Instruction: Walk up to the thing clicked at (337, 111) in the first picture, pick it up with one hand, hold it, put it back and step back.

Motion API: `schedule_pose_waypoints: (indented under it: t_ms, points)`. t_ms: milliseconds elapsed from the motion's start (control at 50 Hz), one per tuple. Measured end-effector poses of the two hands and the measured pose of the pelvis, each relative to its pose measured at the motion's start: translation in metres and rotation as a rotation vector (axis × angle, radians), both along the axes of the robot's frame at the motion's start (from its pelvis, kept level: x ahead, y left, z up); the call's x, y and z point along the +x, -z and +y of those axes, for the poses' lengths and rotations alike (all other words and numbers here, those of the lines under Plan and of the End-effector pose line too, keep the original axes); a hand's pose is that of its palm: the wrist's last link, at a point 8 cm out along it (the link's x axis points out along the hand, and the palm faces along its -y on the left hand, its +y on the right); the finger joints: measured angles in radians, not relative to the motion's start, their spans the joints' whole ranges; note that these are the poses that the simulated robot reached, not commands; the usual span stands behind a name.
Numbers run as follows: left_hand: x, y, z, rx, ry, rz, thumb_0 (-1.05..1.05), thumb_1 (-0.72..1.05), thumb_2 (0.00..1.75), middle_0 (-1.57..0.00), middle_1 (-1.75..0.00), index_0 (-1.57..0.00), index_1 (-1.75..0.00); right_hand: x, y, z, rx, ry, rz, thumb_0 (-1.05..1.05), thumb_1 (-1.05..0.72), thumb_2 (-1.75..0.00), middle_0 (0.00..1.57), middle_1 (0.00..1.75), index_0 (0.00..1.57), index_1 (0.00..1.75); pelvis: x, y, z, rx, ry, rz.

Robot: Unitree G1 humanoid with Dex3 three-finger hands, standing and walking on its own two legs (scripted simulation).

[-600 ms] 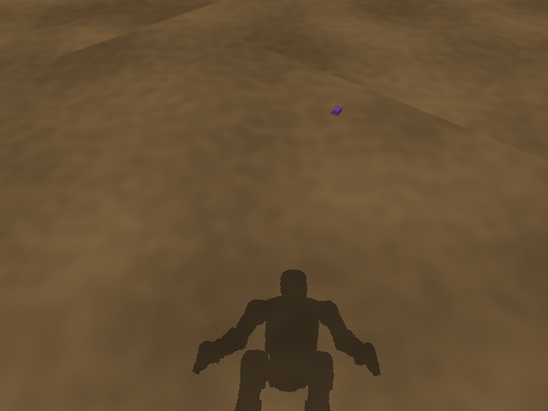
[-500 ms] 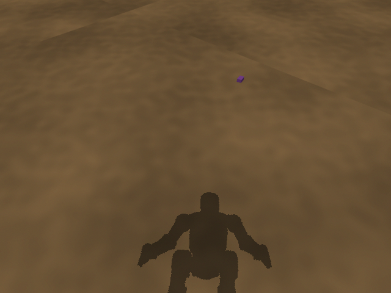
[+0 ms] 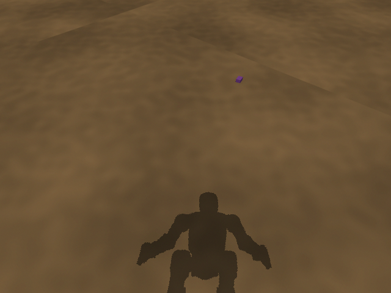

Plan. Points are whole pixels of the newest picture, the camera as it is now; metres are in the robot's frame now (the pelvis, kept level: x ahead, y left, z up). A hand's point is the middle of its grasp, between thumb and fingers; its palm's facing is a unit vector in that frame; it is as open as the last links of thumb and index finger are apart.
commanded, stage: stand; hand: left
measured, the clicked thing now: (239, 79) +2.02 -0.39 -0.77
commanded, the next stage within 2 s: walk up in 0.52 s
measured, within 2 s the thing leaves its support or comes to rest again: neither
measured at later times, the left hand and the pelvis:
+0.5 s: hand out of the picture +0.08 +0.25 -0.16, palm faces -0.02 -0.94 -0.34, open 7.4 cm; pelvis +0.01 +0.00 +0.00, yaw +0 degrees
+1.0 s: hand (50, 284) +0.18 +0.36 -0.15, palm faces +0.28 -0.93 -0.24, open 7.4 cm; pelvis +0.13 +0.05 -0.01, yaw +19 degrees
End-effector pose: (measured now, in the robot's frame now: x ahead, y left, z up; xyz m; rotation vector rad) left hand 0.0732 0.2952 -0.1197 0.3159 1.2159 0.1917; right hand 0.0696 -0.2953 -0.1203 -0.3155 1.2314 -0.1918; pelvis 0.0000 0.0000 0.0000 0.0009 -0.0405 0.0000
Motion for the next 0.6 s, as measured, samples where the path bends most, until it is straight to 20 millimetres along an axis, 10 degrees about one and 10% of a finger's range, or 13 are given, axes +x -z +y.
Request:
schedule_pose_waypoints:
  t_ms: [600]
  points:
    - [0.011, -0.004, 0.013, -0.026, -0.048, -0.083, 0.01, 0.9, 0.9, -0.21, -0.3, -0.21, -0.3, 0.008, -0.006, -0.012, -0.027, -0.059, 0.008, 0.01, -0.9, -0.89, 0.2, 0.31, 0.21, 0.3, 0.012, 0.004, -0.002, -0.014, -0.086, 0.022]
